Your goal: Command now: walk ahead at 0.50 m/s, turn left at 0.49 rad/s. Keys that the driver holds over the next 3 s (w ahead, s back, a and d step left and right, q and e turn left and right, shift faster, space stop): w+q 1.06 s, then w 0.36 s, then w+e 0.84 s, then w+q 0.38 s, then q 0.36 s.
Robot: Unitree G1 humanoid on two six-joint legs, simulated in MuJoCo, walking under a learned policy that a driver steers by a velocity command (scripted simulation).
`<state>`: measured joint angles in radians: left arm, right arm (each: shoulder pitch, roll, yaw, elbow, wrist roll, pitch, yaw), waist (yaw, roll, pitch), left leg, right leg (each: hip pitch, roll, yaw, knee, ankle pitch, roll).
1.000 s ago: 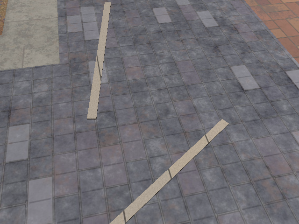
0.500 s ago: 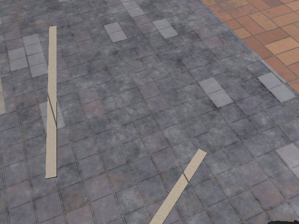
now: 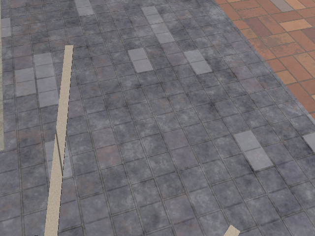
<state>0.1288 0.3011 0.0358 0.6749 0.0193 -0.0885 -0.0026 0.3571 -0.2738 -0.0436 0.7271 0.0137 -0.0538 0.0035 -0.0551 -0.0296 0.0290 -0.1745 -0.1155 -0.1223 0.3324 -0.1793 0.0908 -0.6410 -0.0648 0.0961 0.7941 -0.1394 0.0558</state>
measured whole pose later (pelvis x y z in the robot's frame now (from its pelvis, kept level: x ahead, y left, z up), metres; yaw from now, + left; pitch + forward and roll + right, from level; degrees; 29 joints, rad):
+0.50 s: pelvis +0.27 -0.03 +0.00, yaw +18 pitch +1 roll -2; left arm 0.32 0.28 0.07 0.81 0.01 -0.09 0.00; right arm 0.19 -0.32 -0.07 0.65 0.02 -0.02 0.01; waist 0.06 0.05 0.03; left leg -0.69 0.09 -0.06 0.95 -0.14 -0.02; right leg -0.07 0.03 -0.11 0.27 -0.22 -0.03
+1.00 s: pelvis +0.51 +0.13 +0.00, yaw +36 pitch +2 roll +0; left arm 0.08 0.32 0.04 0.71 0.02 -0.09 -0.01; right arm 0.33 -0.29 -0.06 0.67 0.01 -0.04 0.00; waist -0.05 -0.03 0.04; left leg -0.18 -0.11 -0.10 0.35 -0.19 0.09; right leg -0.66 -0.09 0.09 0.81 -0.10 0.07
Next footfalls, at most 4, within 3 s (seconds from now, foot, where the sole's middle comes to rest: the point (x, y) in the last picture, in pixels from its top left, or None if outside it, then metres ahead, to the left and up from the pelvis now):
0.20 right None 0.30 -0.13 -0.78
0.72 left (100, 234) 0.49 0.21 -0.78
1.18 right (109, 160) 0.83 0.19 -0.78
1.68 left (33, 158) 0.85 0.55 -0.78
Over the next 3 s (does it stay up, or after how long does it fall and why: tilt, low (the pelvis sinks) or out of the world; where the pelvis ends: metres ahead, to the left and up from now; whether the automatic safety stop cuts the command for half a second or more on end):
stays up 1.41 0.65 -0.01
